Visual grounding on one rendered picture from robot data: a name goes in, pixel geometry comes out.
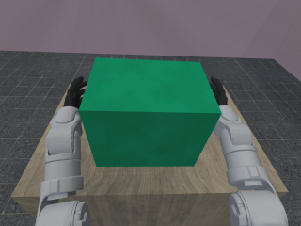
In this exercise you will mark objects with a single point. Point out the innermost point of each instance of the robot right forearm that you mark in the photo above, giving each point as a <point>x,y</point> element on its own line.
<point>244,166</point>

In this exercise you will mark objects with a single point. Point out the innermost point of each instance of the left robot hand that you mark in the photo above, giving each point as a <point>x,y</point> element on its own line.
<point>73,97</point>

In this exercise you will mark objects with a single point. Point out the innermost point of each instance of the pedestal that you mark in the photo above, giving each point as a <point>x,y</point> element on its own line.
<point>147,196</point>

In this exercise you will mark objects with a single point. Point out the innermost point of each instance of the robot left upper arm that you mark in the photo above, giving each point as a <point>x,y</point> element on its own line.
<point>72,213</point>

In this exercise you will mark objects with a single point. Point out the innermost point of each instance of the carton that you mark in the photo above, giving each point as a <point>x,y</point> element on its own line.
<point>147,113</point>

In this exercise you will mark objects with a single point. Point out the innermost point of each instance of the right robot hand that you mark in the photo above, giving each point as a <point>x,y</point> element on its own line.
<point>218,91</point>

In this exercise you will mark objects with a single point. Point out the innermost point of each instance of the robot left forearm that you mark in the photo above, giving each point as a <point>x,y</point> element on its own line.
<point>62,169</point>

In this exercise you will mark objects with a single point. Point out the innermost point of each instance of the robot right upper arm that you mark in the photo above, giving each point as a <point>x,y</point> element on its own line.
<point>256,208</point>

